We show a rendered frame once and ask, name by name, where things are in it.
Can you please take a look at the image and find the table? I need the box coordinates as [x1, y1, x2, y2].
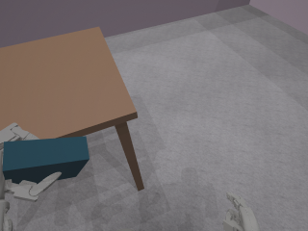
[0, 26, 144, 191]

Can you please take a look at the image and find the left robot forearm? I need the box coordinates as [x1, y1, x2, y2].
[0, 199, 13, 231]

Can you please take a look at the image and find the robot right hand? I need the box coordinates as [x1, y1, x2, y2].
[222, 192, 261, 231]

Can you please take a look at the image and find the sponge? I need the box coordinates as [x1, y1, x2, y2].
[2, 136, 90, 185]

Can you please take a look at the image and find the robot left hand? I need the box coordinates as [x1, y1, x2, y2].
[0, 122, 62, 202]

